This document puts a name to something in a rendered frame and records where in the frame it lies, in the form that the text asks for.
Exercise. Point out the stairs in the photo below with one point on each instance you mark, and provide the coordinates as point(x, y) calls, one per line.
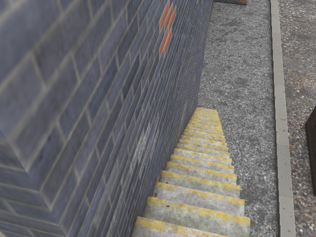
point(197, 195)

